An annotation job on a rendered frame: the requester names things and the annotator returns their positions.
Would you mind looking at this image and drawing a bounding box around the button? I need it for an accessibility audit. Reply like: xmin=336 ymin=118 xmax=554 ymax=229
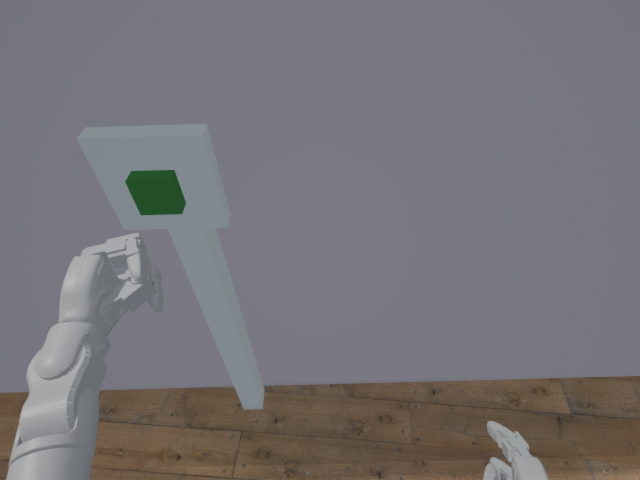
xmin=125 ymin=170 xmax=186 ymax=215

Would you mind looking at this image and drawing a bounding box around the left robot forearm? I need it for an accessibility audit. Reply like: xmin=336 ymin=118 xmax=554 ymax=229
xmin=6 ymin=321 xmax=110 ymax=480

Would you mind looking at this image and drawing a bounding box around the robot left hand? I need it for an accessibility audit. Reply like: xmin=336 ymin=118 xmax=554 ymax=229
xmin=58 ymin=233 xmax=163 ymax=337

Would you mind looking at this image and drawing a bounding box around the panel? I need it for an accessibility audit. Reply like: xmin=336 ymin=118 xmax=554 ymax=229
xmin=76 ymin=124 xmax=265 ymax=410

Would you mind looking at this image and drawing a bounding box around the robot right hand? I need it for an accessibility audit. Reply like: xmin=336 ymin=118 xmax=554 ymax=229
xmin=483 ymin=421 xmax=549 ymax=480

